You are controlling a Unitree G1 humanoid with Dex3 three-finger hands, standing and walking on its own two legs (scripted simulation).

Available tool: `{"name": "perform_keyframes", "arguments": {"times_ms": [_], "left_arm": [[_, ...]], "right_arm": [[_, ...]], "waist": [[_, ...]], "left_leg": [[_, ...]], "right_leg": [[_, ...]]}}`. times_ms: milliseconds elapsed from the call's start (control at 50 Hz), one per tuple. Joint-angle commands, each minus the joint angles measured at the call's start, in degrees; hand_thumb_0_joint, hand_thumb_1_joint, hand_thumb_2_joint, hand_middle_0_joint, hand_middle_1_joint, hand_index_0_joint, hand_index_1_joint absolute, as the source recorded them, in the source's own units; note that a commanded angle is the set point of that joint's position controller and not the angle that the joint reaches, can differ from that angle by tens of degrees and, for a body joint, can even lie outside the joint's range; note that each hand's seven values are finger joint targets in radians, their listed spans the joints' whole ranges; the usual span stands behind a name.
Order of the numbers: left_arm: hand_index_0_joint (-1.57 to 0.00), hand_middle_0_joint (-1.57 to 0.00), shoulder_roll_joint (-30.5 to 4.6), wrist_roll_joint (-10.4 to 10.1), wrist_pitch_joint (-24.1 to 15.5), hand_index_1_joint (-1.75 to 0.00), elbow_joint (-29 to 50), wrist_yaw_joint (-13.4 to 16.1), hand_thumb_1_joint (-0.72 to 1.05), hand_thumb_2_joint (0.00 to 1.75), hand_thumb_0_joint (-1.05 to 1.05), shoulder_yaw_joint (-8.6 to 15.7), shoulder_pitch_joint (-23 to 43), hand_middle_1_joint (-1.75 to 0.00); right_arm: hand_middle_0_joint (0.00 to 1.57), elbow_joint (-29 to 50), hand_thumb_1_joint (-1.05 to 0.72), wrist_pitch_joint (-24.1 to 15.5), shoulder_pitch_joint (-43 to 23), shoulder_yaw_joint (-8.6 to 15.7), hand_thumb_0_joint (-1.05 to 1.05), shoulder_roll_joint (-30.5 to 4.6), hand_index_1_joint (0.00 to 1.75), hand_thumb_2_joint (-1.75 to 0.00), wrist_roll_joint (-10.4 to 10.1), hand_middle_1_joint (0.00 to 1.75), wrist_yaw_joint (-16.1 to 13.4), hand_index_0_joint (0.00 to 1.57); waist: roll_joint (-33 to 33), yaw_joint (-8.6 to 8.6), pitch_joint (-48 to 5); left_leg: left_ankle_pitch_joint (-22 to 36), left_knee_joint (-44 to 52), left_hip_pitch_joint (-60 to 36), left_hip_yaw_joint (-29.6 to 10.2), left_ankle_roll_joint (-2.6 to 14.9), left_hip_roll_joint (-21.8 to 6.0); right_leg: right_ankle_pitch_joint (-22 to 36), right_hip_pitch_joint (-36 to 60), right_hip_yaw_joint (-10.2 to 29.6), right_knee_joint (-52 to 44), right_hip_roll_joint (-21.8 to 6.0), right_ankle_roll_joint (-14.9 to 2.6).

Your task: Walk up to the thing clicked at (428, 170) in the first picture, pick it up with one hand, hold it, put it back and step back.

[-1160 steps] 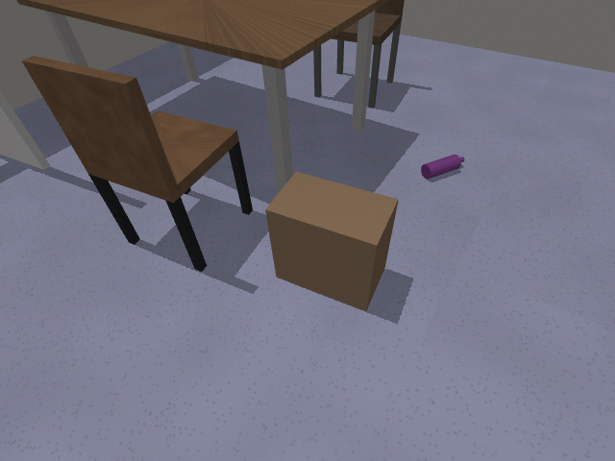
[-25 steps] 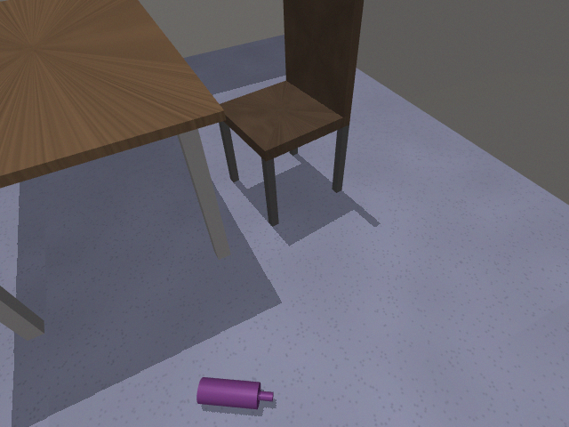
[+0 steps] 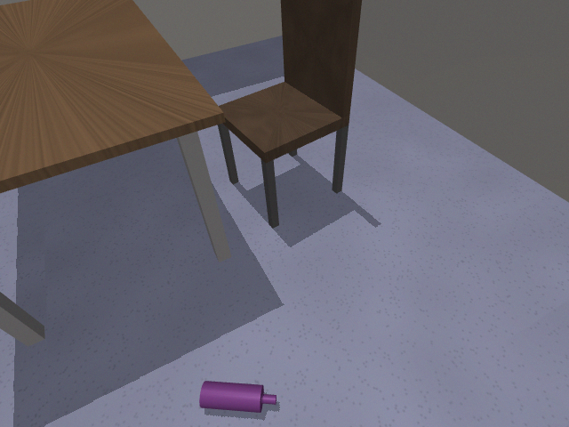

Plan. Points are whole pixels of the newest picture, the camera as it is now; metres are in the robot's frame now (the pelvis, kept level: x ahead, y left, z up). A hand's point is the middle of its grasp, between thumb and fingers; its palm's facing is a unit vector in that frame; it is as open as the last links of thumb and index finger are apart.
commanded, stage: walk up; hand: left
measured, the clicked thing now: (239, 396) +0.37 +0.22 -0.74
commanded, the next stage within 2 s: stand in 0.64 s
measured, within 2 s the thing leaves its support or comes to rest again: neither
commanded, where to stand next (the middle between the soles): +0.03 +0.02 m, yaw +2 degrees
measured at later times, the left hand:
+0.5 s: hand out of the picture +0.06 +0.26 -0.15, palm faces -0.03 -0.92 -0.39, open 7.4 cm
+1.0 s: hand out of the picture +0.06 +0.23 -0.15, palm faces -0.04 -0.94 -0.34, open 7.4 cm
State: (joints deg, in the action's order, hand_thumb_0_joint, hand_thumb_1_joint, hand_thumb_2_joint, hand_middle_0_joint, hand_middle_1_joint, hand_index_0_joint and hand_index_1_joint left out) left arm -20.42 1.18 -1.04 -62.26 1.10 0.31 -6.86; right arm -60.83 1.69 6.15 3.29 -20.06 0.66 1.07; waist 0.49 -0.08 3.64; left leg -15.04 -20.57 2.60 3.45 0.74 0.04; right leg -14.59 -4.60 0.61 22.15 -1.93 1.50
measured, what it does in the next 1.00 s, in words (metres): stands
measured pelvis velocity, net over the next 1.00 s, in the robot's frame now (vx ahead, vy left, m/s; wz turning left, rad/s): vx -0.02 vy -0.01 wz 0.00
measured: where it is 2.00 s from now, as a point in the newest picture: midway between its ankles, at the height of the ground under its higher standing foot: outside the picture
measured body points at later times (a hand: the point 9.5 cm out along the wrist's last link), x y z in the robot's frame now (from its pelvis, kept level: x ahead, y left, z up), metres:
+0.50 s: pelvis -0.01 -0.01 +0.00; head +0.00 -0.02 +0.45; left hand +0.06 +0.30 -0.12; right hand +0.07 -0.31 -0.13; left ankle -0.04 +0.11 -0.74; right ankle -0.03 -0.14 -0.74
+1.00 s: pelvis -0.02 -0.01 +0.01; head -0.02 -0.01 +0.45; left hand +0.06 +0.28 -0.13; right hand +0.05 -0.31 -0.13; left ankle -0.04 +0.11 -0.74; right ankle -0.03 -0.14 -0.74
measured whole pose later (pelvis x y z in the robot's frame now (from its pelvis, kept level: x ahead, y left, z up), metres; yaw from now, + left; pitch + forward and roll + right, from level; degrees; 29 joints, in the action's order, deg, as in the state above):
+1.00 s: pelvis -0.02 -0.01 +0.01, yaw +0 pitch -3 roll +0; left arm -19.5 0.9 -0.4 -63.4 -0.1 -0.5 -6.0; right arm -64.0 -0.2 6.3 1.0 -19.5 0.3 0.4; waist -0.1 -0.8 3.8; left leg -10.6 -16.4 2.8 3.0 -0.4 -0.9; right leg -10.1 -4.6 0.1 17.7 -0.9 0.6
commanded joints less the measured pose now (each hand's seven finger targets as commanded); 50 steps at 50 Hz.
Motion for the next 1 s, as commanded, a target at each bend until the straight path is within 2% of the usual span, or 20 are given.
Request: {"name": "perform_keyframes", "arguments": {"times_ms": [0, 120, 200, 320, 520, 560, 600, 620, 640, 720, 800, 940, 980], "left_arm": [[-0.2, -0.2, -12.96, -0.11, -1.51, -0.3, 3.38, 1.03, 0.9, 0.9, 0.0, 2.76, 1.32, -0.3], [-0.2, -0.2, -13.23, -0.07, -1.67, -0.3, 3.21, 0.85, 0.9, 0.9, 0.0, 2.86, 1.46, -0.3], [-0.2, -0.2, -13.05, -0.03, -1.68, -0.3, 3.29, 0.79, 0.9, 0.9, 0.0, 2.91, 1.16, -0.3], [-0.2, -0.2, -13.37, -0.07, -1.62, -0.3, 3.04, 0.63, 0.9, 0.9, 0.0, 2.92, 1.18, -0.3], [-0.2, -0.2, -13.48, 0.14, -1.77, -0.3, 3.14, 0.61, 0.9, 0.9, 0.0, 3.1, 1.05, -0.3], [-0.2, -0.2, -13.22, 0.07, -1.73, -0.3, 3.05, 0.53, 0.9, 0.9, 0.0, 2.93, 0.95, -0.3], [-0.2, -0.2, -13.29, 0.0, -1.73, -0.3, 2.93, 0.52, 0.9, 0.9, 0.0, 3.0, 0.61, -0.3], [-0.2, -0.2, -11.57, -0.67, -1.2, -0.3, 2.78, 0.31, 0.9, 0.9, 0.0, 2.07, 2.23, -0.3], [-0.2, -0.2, -11.35, -0.84, -0.97, -0.3, 3.03, 0.25, 0.9, 0.9, 0.0, 2.08, 2.06, -0.3], [-0.2, -0.2, -11.63, -0.8, -0.63, -0.3, 2.66, -0.02, 0.9, 0.9, 0.0, 2.01, 1.43, -0.3], [-0.2, -0.2, -11.78, -0.6, -0.7, -0.3, 2.29, -0.13, 0.9, 0.9, 0.0, 1.93, 1.68, -0.3], [-0.2, -0.2, -11.97, -0.57, -0.8, -0.3, 2.09, -0.2, 0.9, 0.9, 0.0, 1.87, 2.36, -0.3], [-0.2, -0.2, -11.79, -0.59, -0.83, -0.3, 1.94, -0.27, 0.9, 0.9, 0.0, 1.79, 2.42, -0.3]], "right_arm": [[0.2, 3.97, -0.9, -1.25, -2.58, 2.19, 0.0, -12.45, 0.3, -0.9, 0.19, 0.3, -0.76, 0.2], [0.2, 3.74, -0.9, -1.36, -2.6, 2.05, 0.0, -12.28, 0.3, -0.9, 0.08, 0.3, -0.51, 0.2], [0.2, 3.27, -0.9, -1.49, -1.74, 2.09, 0.0, -12.44, 0.3, -0.9, 0.06, 0.3, -0.61, 0.2], [0.2, 3.48, -0.9, -1.41, -2.37, 1.7, 0.0, -12.31, 0.3, -0.9, 0.09, 0.3, -0.45, 0.2], [0.2, 2.96, -0.9, -1.54, -1.14, 1.84, 0.0, -12.45, 0.3, -0.9, 0.17, 0.3, -0.43, 0.2], [0.2, 3.1, -0.9, -1.63, -1.5, 1.73, 0.0, -12.51, 0.3, -0.9, 0.16, 0.3, -0.4, 0.2], [0.2, 3.17, -0.9, -1.68, -1.56, 1.61, 0.0, -12.36, 0.3, -0.9, 0.18, 0.3, -0.36, 0.2], [0.2, 2.74, -0.9, -2.29, -2.0, 0.64, 0.0, -10.84, 0.3, -0.9, -0.09, 0.3, -0.93, 0.2], [0.2, 2.43, -0.9, -2.56, -1.91, 0.66, 0.0, -11.56, 0.3, -0.9, -0.18, 0.3, -1.1, 0.2], [0.2, 1.27, -0.9, -2.97, -1.65, 0.41, 0.0, -12.22, 0.3, -0.9, -0.2, 0.3, -1.55, 0.2], [0.2, 0.86, -0.9, -3.07, -2.02, 0.09, 0.0, -12.05, 0.3, -0.9, -0.25, 0.3, -1.59, 0.2], [0.2, 0.08, -0.9, -3.27, -1.93, -0.25, 0.0, -11.6, 0.3, -0.9, -0.15, 0.3, -1.52, 0.2], [0.2, -0.06, -0.9, -3.22, -1.75, -0.28, 0.0, -11.57, 0.3, -0.9, -0.09, 0.3, -1.49, 0.2]], "waist": [[-0.59, 0.16, -4.63], [-0.89, 0.09, -4.0], [-0.48, 0.06, -5.13], [-0.83, 0.39, -3.36], [-1.42, 0.01, -3.46], [-0.57, 0.17, -2.88], [-0.79, 0.44, -3.4], [-2.6, -0.7, -2.81], [-1.58, -0.33, -3.43], [0.17, -0.27, -5.22], [0.13, -0.18, -6.26], [-0.54, -0.35, -4.96], [-0.43, -0.43, -3.75]], "left_leg": [[18.15, 2.06, -0.56, -4.62, 1.8, -6.83], [14.04, 3.14, -0.6, -5.21, 1.7, -6.57], [15.63, 2.91, -1.01, -5.18, 1.95, -6.89], [11.64, 3.49, -0.07, -5.16, 1.83, -6.5], [10.78, 3.0, 0.36, -5.04, 1.8, -6.42], [10.45, 3.74, 0.48, -5.35, 1.92, -6.67], [11.36, 3.43, -0.27, -5.26, 1.96, -6.79], [16.07, 5.13, -0.46, -6.56, 1.32, -8.39], [18.28, 5.07, -1.47, -6.77, 1.05, -8.65], [19.81, 5.21, -2.36, -6.13, 0.51, -8.59], [18.38, 5.47, -1.6, -5.85, 0.47, -8.56], [15.15, 6.24, -1.01, -6.1, 0.2, -8.5], [12.59, 6.66, 0.4, -6.14, 0.0, -8.21]], "right_leg": [[20.7, 0.29, 3.03, -1.49, -5.1, -3.27], [18.05, -0.35, 3.63, -2.55, -5.16, -3.31], [18.07, 0.18, 3.31, -1.65, -4.95, -3.58], [15.97, -1.32, 3.98, -3.2, -5.04, -3.26], [15.08, -1.71, 5.11, -3.66, -5.56, -3.97], [14.7, -1.97, 4.55, -3.69, -5.04, -3.56], [15.13, -2.11, 4.35, -3.51, -4.82, -3.41], [17.93, -2.84, 4.27, -4.15, -5.39, -2.86], [18.68, -2.46, 3.99, -4.15, -5.31, -2.65], [19.28, -0.54, 4.04, -4.37, -5.44, -2.53], [19.47, 1.6, 4.12, -4.98, -5.82, -2.53], [16.8, 0.16, 4.23, -6.59, -5.94, -2.55], [14.88, -0.27, 4.3, -7.2, -5.8, -2.36]]}}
